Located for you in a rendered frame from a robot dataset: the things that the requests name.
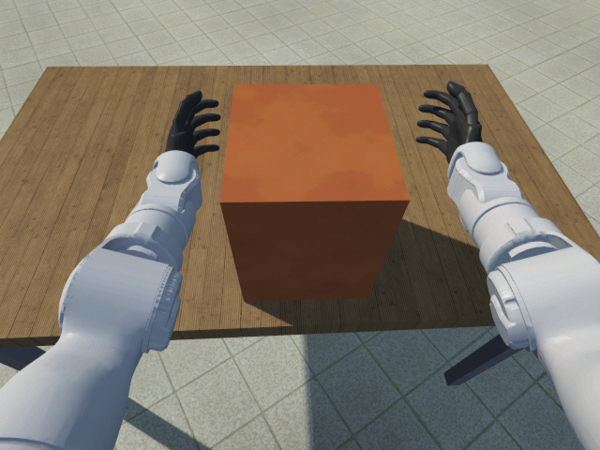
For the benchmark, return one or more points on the robot left hand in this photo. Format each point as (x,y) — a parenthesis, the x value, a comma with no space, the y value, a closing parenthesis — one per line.
(182,136)

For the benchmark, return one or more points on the carton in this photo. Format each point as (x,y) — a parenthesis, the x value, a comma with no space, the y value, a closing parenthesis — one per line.
(312,191)

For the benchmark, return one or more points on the right robot forearm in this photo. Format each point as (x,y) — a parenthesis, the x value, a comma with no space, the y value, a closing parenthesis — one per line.
(503,225)

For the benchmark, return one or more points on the table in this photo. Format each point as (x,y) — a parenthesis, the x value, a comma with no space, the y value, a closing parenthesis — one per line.
(74,163)

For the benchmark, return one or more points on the right robot upper arm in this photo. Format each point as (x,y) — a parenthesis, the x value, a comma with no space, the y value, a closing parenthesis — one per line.
(550,304)

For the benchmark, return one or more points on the robot right hand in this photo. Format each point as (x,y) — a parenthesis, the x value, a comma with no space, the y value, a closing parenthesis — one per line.
(462,119)

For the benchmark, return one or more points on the left robot forearm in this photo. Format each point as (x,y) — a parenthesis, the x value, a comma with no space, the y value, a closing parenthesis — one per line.
(159,226)

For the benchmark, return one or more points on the left robot upper arm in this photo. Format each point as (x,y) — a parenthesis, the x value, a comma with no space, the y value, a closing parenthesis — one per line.
(74,396)

